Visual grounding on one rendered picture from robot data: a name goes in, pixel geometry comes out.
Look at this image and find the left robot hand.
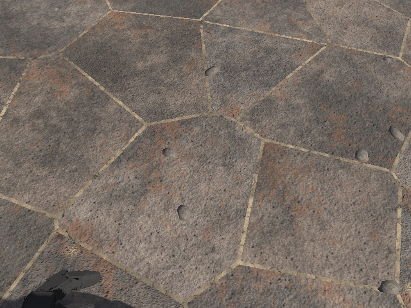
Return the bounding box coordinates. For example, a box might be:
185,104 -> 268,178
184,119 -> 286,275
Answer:
21,269 -> 101,308

